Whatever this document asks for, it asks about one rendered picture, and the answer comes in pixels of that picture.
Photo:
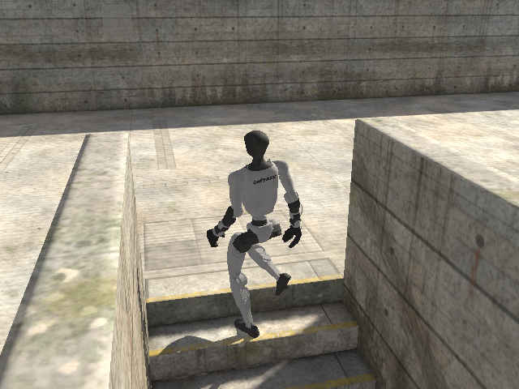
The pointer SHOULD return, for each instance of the left robot forearm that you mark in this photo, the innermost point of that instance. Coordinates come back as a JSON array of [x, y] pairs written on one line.
[[225, 223]]

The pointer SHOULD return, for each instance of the robot right hand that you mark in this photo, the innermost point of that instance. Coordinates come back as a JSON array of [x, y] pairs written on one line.
[[289, 233]]

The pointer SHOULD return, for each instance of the robot right upper arm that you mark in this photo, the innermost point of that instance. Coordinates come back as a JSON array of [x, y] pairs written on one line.
[[286, 180]]

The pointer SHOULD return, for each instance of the left robot thigh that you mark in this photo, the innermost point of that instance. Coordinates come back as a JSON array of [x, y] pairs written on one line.
[[239, 244]]

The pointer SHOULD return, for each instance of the left robot shin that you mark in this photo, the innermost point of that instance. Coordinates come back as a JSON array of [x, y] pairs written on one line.
[[242, 299]]

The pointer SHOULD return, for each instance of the robot left upper arm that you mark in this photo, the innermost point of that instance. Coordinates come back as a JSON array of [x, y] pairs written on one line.
[[235, 180]]

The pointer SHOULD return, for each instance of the robot left hand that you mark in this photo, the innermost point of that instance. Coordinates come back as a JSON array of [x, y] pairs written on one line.
[[212, 238]]

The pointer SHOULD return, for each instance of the right robot forearm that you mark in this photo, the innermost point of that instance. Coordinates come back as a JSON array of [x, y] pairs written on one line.
[[294, 213]]

